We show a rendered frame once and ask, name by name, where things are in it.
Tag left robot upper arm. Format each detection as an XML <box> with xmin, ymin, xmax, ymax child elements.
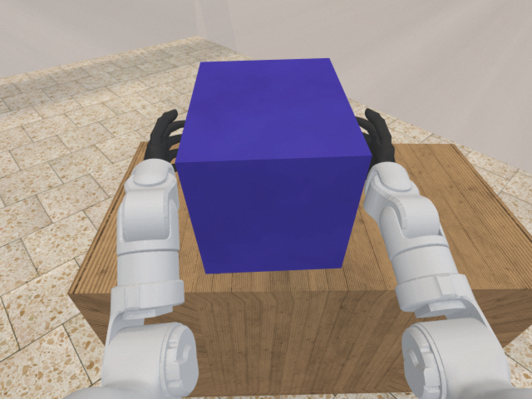
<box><xmin>62</xmin><ymin>322</ymin><xmax>199</xmax><ymax>399</ymax></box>

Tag pedestal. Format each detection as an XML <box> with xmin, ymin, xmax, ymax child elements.
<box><xmin>67</xmin><ymin>141</ymin><xmax>532</xmax><ymax>397</ymax></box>

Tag robot right hand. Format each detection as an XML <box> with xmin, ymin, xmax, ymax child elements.
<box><xmin>355</xmin><ymin>108</ymin><xmax>396</xmax><ymax>179</ymax></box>

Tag robot right forearm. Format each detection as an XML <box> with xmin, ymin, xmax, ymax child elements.
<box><xmin>363</xmin><ymin>162</ymin><xmax>510</xmax><ymax>376</ymax></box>

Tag right robot upper arm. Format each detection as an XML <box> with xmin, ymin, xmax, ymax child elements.
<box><xmin>401</xmin><ymin>318</ymin><xmax>532</xmax><ymax>399</ymax></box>

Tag robot left hand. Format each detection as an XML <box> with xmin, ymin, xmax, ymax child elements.
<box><xmin>144</xmin><ymin>109</ymin><xmax>185</xmax><ymax>172</ymax></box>

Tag robot left forearm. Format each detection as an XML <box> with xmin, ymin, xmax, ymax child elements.
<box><xmin>101</xmin><ymin>159</ymin><xmax>185</xmax><ymax>385</ymax></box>

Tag carton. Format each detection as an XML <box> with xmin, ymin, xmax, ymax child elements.
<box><xmin>175</xmin><ymin>58</ymin><xmax>372</xmax><ymax>274</ymax></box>

